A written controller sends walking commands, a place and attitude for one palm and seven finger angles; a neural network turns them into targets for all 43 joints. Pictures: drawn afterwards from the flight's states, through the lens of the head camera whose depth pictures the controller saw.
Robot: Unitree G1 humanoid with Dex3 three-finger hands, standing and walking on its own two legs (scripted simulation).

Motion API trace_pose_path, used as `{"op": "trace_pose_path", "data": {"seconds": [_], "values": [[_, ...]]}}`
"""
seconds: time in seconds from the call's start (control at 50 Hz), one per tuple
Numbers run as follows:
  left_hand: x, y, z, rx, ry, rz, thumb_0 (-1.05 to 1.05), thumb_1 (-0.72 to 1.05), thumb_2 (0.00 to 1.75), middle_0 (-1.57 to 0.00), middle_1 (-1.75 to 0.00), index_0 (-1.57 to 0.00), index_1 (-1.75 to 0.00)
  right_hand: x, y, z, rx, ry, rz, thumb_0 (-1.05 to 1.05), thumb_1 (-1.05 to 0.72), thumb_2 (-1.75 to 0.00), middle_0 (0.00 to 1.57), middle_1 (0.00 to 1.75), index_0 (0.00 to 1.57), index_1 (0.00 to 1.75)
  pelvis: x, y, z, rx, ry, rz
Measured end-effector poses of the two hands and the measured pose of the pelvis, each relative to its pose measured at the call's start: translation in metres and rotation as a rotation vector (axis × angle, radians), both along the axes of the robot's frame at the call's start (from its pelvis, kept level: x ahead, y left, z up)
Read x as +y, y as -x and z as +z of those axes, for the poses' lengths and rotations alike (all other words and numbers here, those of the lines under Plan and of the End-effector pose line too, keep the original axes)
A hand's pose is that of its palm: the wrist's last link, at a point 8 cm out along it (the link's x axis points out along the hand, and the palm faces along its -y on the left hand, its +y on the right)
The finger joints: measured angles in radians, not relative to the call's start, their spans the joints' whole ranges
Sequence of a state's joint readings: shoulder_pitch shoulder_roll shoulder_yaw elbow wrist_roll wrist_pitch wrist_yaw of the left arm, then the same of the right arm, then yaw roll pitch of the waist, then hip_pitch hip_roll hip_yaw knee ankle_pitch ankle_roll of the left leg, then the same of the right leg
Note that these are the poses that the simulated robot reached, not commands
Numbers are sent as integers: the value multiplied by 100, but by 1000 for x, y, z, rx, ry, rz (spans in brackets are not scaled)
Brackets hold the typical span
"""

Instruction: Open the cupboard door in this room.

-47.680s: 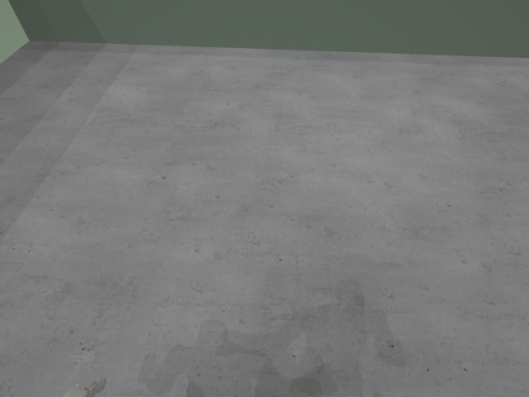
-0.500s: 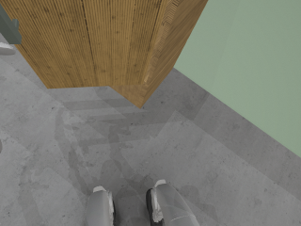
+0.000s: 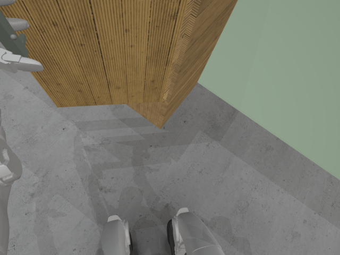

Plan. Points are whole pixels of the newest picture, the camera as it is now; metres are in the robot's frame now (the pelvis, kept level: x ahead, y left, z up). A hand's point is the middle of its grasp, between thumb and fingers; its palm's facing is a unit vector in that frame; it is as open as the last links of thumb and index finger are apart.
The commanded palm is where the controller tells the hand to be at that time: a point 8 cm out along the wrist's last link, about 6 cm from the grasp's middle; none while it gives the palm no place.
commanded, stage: slide the fingers in behind the handle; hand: left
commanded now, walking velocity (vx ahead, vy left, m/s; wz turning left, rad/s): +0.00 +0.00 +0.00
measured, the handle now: (3, 20) +0.60 +0.27 +0.08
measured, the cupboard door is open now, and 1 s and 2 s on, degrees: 43 43 69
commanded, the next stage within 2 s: close the thumb around the handle in 0.36 s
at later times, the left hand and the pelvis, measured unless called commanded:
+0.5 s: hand (13, 36) +0.55 +0.25 +0.08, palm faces +0.03 -1.00 -0.01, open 13.8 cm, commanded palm +0.55 +0.27 +0.08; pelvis +0.00 +0.00 +0.00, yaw +0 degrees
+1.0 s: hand (15, 35) +0.56 +0.25 +0.08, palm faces +0.03 -1.00 -0.01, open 6.8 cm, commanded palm +0.55 +0.27 +0.08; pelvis +0.00 +0.00 +0.00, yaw +0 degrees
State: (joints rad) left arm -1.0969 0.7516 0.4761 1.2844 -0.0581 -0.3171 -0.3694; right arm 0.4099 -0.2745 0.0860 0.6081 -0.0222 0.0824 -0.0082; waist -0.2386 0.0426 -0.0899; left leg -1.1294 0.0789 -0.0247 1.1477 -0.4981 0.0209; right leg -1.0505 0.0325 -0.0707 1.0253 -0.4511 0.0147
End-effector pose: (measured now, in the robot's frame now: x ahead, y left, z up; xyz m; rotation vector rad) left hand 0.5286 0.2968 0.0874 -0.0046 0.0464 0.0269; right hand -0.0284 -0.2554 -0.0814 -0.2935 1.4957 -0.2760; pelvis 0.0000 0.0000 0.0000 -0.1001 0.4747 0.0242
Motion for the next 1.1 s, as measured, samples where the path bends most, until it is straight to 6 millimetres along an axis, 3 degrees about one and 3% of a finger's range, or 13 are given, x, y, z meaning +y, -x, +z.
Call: {"op": "trace_pose_path", "data": {"seconds": [0.58,0.72,1.1], "values": [[1,-5,-3,4,-11,7,-1,-45,32,-30,-120,-33,-124,0,14,-2,36,12,0,1,-91,-90,20,30,21,30,1,5,-4,18,3,5],[2,-7,-2,7,-13,12,-1,-20,43,-32,-123,-34,-127,2,15,-1,46,10,1,1,-91,-90,20,30,21,30,2,4,-5,22,4,8],[2,-11,-6,12,-5,3,0,74,83,-38,-133,-38,-134,3,10,1,45,6,-7,0,-91,-90,20,30,21,30,2,-2,-2,23,5,3]]}}
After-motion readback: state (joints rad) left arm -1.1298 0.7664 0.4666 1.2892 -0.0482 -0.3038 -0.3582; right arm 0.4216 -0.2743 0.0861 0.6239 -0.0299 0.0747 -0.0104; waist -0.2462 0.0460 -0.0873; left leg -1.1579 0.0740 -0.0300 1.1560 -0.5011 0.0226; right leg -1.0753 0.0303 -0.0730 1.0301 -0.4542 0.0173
